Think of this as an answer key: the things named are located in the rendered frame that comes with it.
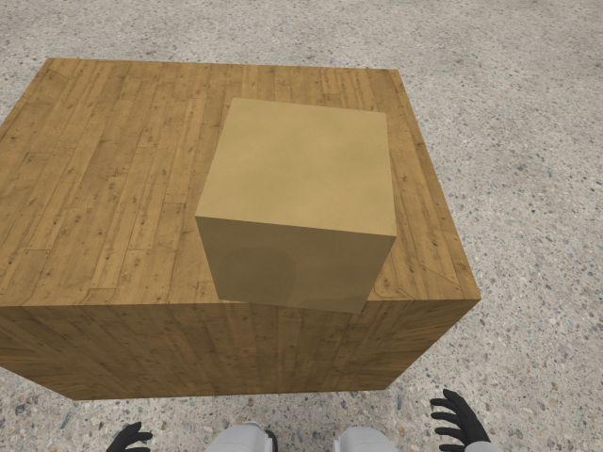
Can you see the left robot thigh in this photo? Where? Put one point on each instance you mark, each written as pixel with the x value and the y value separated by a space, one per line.
pixel 241 438

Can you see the robot right hand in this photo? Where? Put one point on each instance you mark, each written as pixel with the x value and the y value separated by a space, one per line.
pixel 471 429

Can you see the right robot thigh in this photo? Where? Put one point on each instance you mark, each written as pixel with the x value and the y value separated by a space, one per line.
pixel 359 439

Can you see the robot left hand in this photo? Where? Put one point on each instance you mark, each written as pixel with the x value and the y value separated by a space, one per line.
pixel 129 436

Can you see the pedestal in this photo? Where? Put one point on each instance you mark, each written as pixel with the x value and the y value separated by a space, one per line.
pixel 105 288

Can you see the carton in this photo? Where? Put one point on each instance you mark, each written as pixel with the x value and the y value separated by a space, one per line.
pixel 297 208

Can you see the robot thigh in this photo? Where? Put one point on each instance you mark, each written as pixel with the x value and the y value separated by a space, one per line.
pixel 359 439
pixel 241 438

